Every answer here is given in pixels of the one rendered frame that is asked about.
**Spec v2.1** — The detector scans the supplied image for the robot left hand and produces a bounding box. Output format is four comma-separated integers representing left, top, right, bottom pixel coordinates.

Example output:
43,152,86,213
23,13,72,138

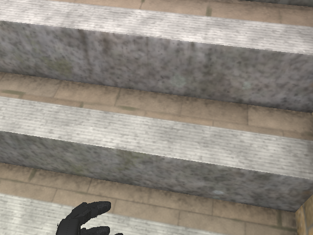
56,201,123,235

